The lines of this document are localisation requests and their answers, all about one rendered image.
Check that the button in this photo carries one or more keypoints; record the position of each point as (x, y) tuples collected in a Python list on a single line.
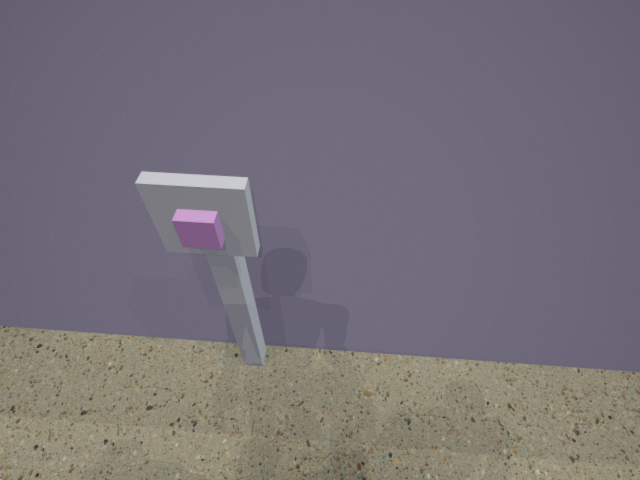
[(199, 229)]

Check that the panel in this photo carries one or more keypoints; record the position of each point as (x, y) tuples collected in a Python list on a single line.
[(164, 193)]

